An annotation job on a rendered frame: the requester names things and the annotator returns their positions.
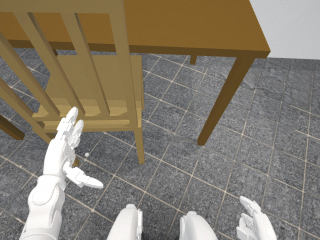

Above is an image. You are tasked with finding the left robot thigh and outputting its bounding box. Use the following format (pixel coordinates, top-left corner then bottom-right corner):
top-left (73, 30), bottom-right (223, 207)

top-left (106, 207), bottom-right (143, 240)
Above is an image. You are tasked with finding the table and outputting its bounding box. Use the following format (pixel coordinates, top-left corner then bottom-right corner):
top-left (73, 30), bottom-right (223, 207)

top-left (0, 0), bottom-right (271, 146)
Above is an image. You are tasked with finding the robot thigh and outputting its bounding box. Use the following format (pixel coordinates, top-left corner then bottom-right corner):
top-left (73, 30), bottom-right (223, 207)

top-left (180, 214), bottom-right (218, 240)
top-left (106, 207), bottom-right (143, 240)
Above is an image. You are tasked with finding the left robot forearm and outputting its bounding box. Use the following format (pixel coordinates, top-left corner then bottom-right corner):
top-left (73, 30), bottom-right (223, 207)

top-left (19, 174), bottom-right (67, 240)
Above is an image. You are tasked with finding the right robot thigh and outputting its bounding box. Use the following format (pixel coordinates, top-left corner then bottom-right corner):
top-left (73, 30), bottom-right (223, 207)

top-left (180, 214), bottom-right (218, 240)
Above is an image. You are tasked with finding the chair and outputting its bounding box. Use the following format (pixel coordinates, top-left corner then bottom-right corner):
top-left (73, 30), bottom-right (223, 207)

top-left (0, 0), bottom-right (145, 166)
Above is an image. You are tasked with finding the robot right hand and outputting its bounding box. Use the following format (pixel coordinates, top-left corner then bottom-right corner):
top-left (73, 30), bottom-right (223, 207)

top-left (236, 196), bottom-right (277, 240)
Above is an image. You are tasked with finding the robot left hand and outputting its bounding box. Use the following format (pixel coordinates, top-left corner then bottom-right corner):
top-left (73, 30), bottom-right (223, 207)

top-left (43, 106), bottom-right (104, 189)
